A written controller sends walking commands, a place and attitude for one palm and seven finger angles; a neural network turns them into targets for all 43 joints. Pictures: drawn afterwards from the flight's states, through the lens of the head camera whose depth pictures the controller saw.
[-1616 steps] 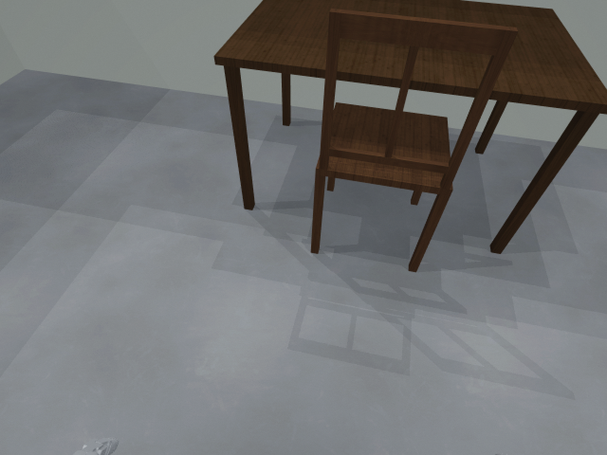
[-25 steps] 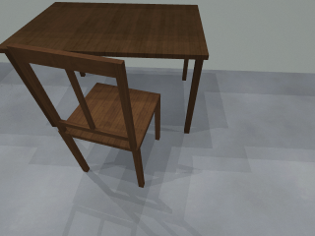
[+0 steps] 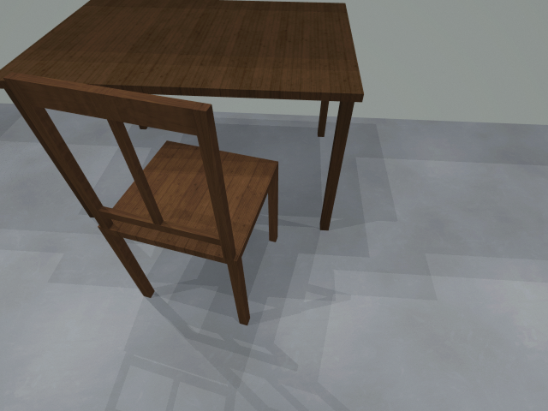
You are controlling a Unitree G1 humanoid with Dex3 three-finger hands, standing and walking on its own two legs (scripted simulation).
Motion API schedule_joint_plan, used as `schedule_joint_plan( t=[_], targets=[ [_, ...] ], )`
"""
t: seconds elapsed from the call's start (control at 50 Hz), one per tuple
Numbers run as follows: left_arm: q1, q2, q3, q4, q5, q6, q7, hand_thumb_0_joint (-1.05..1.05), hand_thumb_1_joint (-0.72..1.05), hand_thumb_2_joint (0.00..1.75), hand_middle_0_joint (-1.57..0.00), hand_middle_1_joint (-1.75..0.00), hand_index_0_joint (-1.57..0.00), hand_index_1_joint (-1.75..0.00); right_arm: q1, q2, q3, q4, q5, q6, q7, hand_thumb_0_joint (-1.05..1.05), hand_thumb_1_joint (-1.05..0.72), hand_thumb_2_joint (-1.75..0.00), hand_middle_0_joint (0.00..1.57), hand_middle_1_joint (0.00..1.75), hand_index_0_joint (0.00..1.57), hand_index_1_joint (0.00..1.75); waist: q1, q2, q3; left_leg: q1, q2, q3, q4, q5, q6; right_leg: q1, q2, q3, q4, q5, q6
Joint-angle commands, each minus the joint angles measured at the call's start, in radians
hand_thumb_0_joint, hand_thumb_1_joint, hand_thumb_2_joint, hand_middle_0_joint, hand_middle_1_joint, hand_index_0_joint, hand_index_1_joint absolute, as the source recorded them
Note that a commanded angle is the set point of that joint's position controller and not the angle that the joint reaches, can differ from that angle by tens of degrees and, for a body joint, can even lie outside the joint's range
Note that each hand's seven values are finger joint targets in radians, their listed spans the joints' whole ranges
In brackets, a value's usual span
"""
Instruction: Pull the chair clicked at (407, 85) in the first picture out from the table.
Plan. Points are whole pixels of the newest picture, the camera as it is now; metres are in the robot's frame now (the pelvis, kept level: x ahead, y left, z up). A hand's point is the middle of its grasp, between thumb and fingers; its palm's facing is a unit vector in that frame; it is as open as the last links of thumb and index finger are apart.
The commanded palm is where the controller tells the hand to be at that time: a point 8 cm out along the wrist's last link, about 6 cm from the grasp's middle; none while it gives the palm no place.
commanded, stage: look to check the result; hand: left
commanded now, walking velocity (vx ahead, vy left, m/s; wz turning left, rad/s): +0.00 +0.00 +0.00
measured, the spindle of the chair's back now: (139, 178) +0.60 +0.35 -0.06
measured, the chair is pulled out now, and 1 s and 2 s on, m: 0.25 0.25 0.25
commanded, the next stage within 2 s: take the last steps up to it in 0.32 s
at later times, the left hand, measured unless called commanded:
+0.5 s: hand out of the picture -0.01 +0.15 -0.17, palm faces +0.06 -0.98 -0.17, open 7.4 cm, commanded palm none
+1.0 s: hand out of the picture +0.06 +0.16 -0.19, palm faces +0.11 -0.98 -0.19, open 7.4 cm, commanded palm none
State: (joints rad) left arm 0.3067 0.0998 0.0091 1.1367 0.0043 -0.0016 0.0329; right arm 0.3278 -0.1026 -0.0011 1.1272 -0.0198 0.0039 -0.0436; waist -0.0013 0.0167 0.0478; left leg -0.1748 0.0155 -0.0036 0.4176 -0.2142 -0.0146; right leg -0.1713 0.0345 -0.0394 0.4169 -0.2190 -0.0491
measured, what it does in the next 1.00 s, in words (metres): shifts its weight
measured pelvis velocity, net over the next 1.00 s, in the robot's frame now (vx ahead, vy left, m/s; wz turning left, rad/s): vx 0.08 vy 0.00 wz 0.01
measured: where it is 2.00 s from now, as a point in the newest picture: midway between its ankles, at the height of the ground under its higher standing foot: outside the picture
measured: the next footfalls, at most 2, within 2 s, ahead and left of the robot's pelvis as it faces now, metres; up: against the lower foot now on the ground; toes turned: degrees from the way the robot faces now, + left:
left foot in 1.10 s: +0.14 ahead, +0.10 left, +0.00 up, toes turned -1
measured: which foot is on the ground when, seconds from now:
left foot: down 0.00-0.96, up 0.98-1.00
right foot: down 0.00-1.00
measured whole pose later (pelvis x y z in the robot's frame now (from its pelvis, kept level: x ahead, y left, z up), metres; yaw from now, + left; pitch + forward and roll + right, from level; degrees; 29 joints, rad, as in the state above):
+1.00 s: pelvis +0.08 +0.00 -0.02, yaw +1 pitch -1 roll +1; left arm 0.33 0.11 0.06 1.10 0.02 -0.03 0.03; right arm 0.38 -0.09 -0.02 1.15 -0.02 0.00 -0.05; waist 0.00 0.01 0.05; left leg -0.22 0.01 0.03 0.74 -0.47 0.01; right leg -0.14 0.02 -0.05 0.59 -0.45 -0.06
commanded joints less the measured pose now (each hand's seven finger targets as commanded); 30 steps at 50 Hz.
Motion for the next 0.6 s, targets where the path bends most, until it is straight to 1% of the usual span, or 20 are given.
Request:
schedule_joint_plan(
  t=[0.0, 0.04, 0.08, 0.14, 0.16, 0.18, 0.24, 0.26, 0.28, 0.32, 0.34, 0.36, 0.38, 0.4, 0.44, 0.46, 0.48, 0.5, 0.56, 0.58],
  targets=[
    [0.089, 0.098, 0.016, -0.013, 0.001, -0.015, 0.006, 0.0, 0.9, 0.9, -0.2, -0.3, -0.2, -0.3, 0.1, -0.069, -0.013, -0.004, 0.002, -0.009, -0.003, 0.0, -0.9, -0.9, 0.2, 0.3, 0.2, 0.3, -0.006, -0.02, 0.05, -0.02, 0.059, -0.055, -0.066, 0.07, 0.047, -0.043, -0.123, 0.118, -0.112, 0.022, -0.011],
    [0.09, 0.094, 0.016, -0.011, 0.001, -0.016, 0.006, 0.0, 0.9, 0.9, -0.2, -0.3, -0.2, -0.3, 0.092, -0.07, -0.014, -0.002, 0.002, -0.01, -0.005, 0.0, -0.9, -0.9, 0.2, 0.3, 0.2, 0.3, -0.004, -0.008, 0.045, -0.011, 0.059, -0.055, -0.065, 0.073, 0.046, -0.041, -0.122, 0.12, -0.11, 0.034, -0.012],
    [0.087, 0.094, 0.014, -0.011, 0.001, -0.014, 0.006, 0.0, 0.9, 0.9, -0.2, -0.3, -0.2, -0.3, 0.091, -0.07, -0.014, -0.003, 0.002, -0.008, -0.004, 0.0, -0.9, -0.9, 0.2, 0.3, 0.2, 0.3, -0.005, 0.001, 0.063, -0.015, 0.061, -0.053, -0.066, 0.065, 0.045, -0.053, -0.12, 0.119, -0.112, 0.023, -0.011],
    [0.088, 0.095, 0.017, -0.011, 0.001, -0.016, 0.006, 0.0, 0.9, 0.9, -0.2, -0.3, -0.2, -0.3, 0.092, -0.071, -0.013, -0.001, 0.003, -0.01, -0.005, 0.0, -0.9, -0.9, 0.2, 0.3, 0.2, 0.3, -0.003, -0.024, 0.053, -0.016, 0.06, -0.054, -0.068, 0.074, 0.046, -0.035, -0.122, 0.116, -0.11, 0.04, -0.01],
    [0.092, 0.093, 0.015, -0.01, 0.002, -0.016, 0.007, 0.0, 0.9, 0.9, -0.2, -0.3, -0.2, -0.3, 0.088, -0.071, -0.015, -0.004, 0.004, -0.009, -0.005, 0.0, -0.9, -0.9, 0.2, 0.3, 0.2, 0.3, -0.003, -0.022, 0.058, -0.01, 0.06, -0.054, -0.063, 0.078, 0.046, -0.045, -0.12, 0.117, -0.11, 0.042, -0.011],
    [0.089, 0.097, 0.015, -0.012, 0.002, -0.016, 0.006, 0.0, 0.9, 0.9, -0.2, -0.3, -0.2, -0.3, 0.092, -0.068, -0.014, 0.001, 0.003, -0.009, -0.005, 0.0, -0.9, -0.9, 0.2, 0.3, 0.2, 0.3, -0.004, -0.007, 0.057, -0.013, 0.059, -0.053, -0.065, 0.079, 0.045, -0.037, -0.122, 0.115, -0.109, 0.047, -0.01],
    [0.092, 0.095, 0.015, -0.011, 0.001, -0.016, 0.006, 0.0, 0.9, 0.9, -0.2, -0.3, -0.2, -0.3, 0.088, -0.07, -0.014, 0.001, 0.003, -0.011, -0.006, 0.0, -0.9, -0.9, 0.2, 0.3, 0.2, 0.3, -0.004, -0.005, 0.044, -0.003, 0.06, -0.053, -0.067, 0.085, 0.045, -0.031, -0.122, 0.117, -0.106, 0.06, -0.01],
    [0.091, 0.095, 0.015, -0.011, 0.001, -0.016, 0.007, 0.0, 0.9, 0.9, -0.2, -0.3, -0.2, -0.3, 0.089, -0.073, -0.014, -0.001, 0.004, -0.009, -0.006, 0.0, -0.9, -0.9, 0.2, 0.3, 0.2, 0.3, -0.003, -0.012, 0.054, -0.006, 0.062, -0.053, -0.064, 0.079, 0.045, -0.039, -0.12, 0.112, -0.107, 0.05, -0.01],
    [0.087, 0.092, 0.014, -0.011, 0.001, -0.015, 0.007, 0.0, 0.9, 0.9, -0.2, -0.3, -0.2, -0.3, 0.089, -0.071, -0.014, 0.0, 0.003, -0.009, -0.006, 0.0, -0.9, -0.9, 0.2, 0.3, 0.2, 0.3, -0.005, -0.006, 0.065, -0.009, 0.063, -0.054, -0.07, 0.076, 0.045, -0.044, -0.119, 0.115, -0.107, 0.044, -0.011],
    [0.084, 0.094, 0.015, -0.01, 0.001, -0.015, 0.006, 0.0, 0.9, 0.9, -0.2, -0.3, -0.2, -0.3, 0.09, -0.072, -0.013, 0.002, 0.002, -0.011, -0.006, 0.0, -0.9, -0.9, 0.2, 0.3, 0.2, 0.3, -0.005, 0.004, 0.055, -0.007, 0.064, -0.054, -0.073, 0.083, 0.045, -0.036, -0.118, 0.115, -0.103, 0.051, -0.01],
    [0.085, 0.095, 0.017, -0.011, 0.001, -0.015, 0.006, 0.0, 0.9, 0.9, -0.2, -0.3, -0.2, -0.3, 0.089, -0.072, -0.012, 0.003, 0.003, -0.012, -0.006, 0.0, -0.9, -0.9, 0.2, 0.3, 0.2, 0.3, -0.003, 0.003, 0.053, -0.009, 0.064, -0.057, -0.074, 0.087, 0.046, -0.028, -0.119, 0.112, -0.101, 0.057, -0.01],
    [0.085, 0.097, 0.016, -0.01, 0.001, -0.014, 0.006, 0.0, 0.9, 0.9, -0.2, -0.3, -0.2, -0.3, 0.087, -0.075, -0.012, 0.002, 0.004, -0.01, -0.006, 0.0, -0.9, -0.9, 0.2, 0.3, 0.2, 0.3, -0.002, -0.014, 0.059, -0.01, 0.064, -0.057, -0.071, 0.078, 0.045, -0.034, -0.116, 0.108, -0.102, 0.044, -0.009],
    [0.085, 0.094, 0.016, -0.01, 0.001, -0.014, 0.006, 0.0, 0.9, 0.9, -0.2, -0.3, -0.2, -0.3, 0.088, -0.072, -0.012, 0.002, 0.003, -0.01, -0.006, 0.0, -0.9, -0.9, 0.2, 0.3, 0.2, 0.3, -0.002, -0.003, 0.058, -0.011, 0.063, -0.057, -0.074, 0.079, 0.046, -0.03, -0.119, 0.113, -0.104, 0.044, -0.01],
    [0.086, 0.095, 0.016, -0.01, 0.001, -0.014, 0.005, 0.0, 0.9, 0.9, -0.2, -0.3, -0.2, -0.3, 0.087, -0.072, -0.012, 0.002, 0.003, -0.011, -0.006, 0.0, -0.9, -0.9, 0.2, 0.3, 0.2, 0.3, -0.001, -0.009, 0.061, -0.013, 0.062, -0.057, -0.074, 0.078, 0.046, -0.031, -0.12, 0.114, -0.106, 0.045, -0.01],
    [0.086, 0.097, 0.016, -0.008, 0.0, -0.015, 0.005, 0.0, 0.9, 0.9, -0.2, -0.3, -0.2, -0.3, 0.087, -0.074, -0.011, 0.003, 0.003, -0.012, -0.006, 0.0, -0.9, -0.9, 0.2, 0.3, 0.2, 0.3, -0.001, -0.022, 0.048, -0.006, 0.061, -0.056, -0.071, 0.087, 0.046, -0.021, -0.122, 0.112, -0.105, 0.056, -0.009],
    [0.09, 0.093, 0.015, -0.007, 0.001, -0.015, 0.006, 0.0, 0.9, 0.9, -0.2, -0.3, -0.2, -0.3, 0.088, -0.074, -0.013, 0.007, 0.003, -0.008, -0.006, 0.0, -0.9, -0.9, 0.2, 0.3, 0.2, 0.3, -0.002, -0.026, 0.057, -0.004, 0.058, -0.049, -0.064, 0.056, 0.044, -0.033, -0.12, 0.11, -0.113, 0.016, -0.009],
    [0.088, 0.094, 0.018, -0.005, 0.001, -0.015, 0.005, 0.0, 0.9, 0.9, -0.2, -0.3, -0.2, -0.3, 0.096, -0.069, -0.013, 0.011, 0.001, -0.007, -0.005, 0.0, -0.9, -0.9, 0.2, 0.3, 0.2, 0.3, -0.005, -0.02, 0.049, -0.007, 0.051, -0.046, -0.063, 0.029, 0.045, -0.027, -0.123, 0.117, -0.12, -0.023, -0.011],
    [0.083, 0.097, 0.021, -0.007, 0.002, -0.014, 0.004, 0.0, 0.9, 0.9, -0.2, -0.3, -0.2, -0.3, 0.103, -0.07, -0.014, 0.014, -0.002, -0.006, -0.004, 0.0, -0.9, -0.9, 0.2, 0.3, 0.2, 0.3, -0.007, -0.022, 0.054, -0.016, 0.045, -0.041, -0.059, -0.017, 0.046, -0.031, -0.122, 0.122, -0.118, -0.086, -0.015],
    [0.087, 0.107, 0.032, -0.013, 0.01, -0.006, 0.0, 0.0, 0.9, 0.9, -0.2, -0.3, -0.2, -0.3, 0.114, -0.075, -0.022, 0.01, -0.007, 0.003, 0.002, 0.0, -0.9, -0.9, 0.2, 0.3, 0.2, 0.3, -0.004, -0.037, 0.104, -0.061, 0.028, -0.029, -0.035, -0.146, 0.056, -0.082, -0.119, 0.134, -0.117, -0.279, -0.031],
    [0.087, 0.109, 0.037, -0.018, 0.011, -0.004, -0.001, 0.0, 0.9, 0.9, -0.2, -0.3, -0.2, -0.3, 0.119, -0.073, -0.023, 0.008, -0.009, 0.002, 0.004, 0.0, -0.9, -0.9, 0.2, 0.3, 0.2, 0.3, -0.006, -0.04, 0.111, -0.074, 0.024, -0.028, -0.03, -0.159, 0.058, -0.088, -0.121, 0.144, -0.113, -0.306, -0.036]
  ],
)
